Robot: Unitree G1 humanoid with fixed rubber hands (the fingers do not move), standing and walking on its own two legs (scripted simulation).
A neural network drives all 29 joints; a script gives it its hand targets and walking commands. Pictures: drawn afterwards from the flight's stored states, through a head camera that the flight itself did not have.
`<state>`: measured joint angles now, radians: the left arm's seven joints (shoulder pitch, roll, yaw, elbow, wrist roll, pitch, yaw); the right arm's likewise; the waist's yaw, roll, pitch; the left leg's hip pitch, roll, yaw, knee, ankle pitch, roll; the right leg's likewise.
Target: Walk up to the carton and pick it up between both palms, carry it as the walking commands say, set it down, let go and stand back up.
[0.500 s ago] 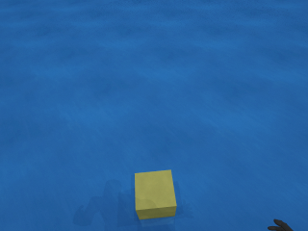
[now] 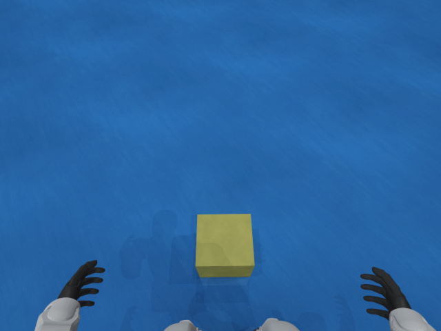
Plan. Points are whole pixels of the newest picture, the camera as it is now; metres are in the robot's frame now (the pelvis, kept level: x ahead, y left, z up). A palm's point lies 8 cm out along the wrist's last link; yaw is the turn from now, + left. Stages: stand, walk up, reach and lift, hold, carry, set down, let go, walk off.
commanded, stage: reach and lift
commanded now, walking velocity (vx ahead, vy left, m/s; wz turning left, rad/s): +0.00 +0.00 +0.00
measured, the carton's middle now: (224, 246) +0.45 +0.00 -0.65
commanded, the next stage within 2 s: none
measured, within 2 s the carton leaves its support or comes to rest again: neither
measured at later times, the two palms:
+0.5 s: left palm (107, 247) +0.31 +0.26 -0.13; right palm (347, 258) +0.27 -0.26 -0.13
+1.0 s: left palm (146, 204) +0.43 +0.21 -0.19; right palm (303, 210) +0.41 -0.20 -0.19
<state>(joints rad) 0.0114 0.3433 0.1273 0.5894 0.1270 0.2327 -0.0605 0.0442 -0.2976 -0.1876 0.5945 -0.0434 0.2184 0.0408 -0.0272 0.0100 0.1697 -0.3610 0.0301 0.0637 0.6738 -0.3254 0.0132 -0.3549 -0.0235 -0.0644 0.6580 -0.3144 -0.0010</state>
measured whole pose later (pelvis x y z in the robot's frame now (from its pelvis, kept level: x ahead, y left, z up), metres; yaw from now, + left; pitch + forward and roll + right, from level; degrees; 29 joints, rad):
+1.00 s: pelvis -0.06 +0.01 -0.10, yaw +0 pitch +38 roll -1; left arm -1.06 0.32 0.22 0.97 -0.02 0.15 -0.01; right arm -0.97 -0.21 -0.28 0.85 0.06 0.16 -0.08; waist -0.03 0.01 0.00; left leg -1.43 0.03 0.06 1.09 -0.32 0.03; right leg -1.42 -0.04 -0.06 1.08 -0.31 -0.01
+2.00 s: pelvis -0.09 +0.00 -0.29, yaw -1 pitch +47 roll -2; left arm -1.33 0.38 0.13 1.07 -0.15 0.10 0.08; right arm -1.24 -0.25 -0.22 0.95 0.15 0.11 -0.16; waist -0.02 0.00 0.05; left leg -2.14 0.05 0.02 1.84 -0.51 0.03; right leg -2.13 -0.06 -0.06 1.83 -0.51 -0.03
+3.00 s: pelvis -0.10 +0.00 -0.40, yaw -2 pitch +36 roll -1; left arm -1.56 0.43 -0.07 1.27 -0.32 0.01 0.10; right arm -1.53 -0.33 -0.03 1.25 0.33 0.00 -0.16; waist -0.01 -0.02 0.43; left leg -2.29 0.07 0.02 2.23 -0.56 0.05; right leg -2.28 -0.04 -0.04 2.21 -0.54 -0.02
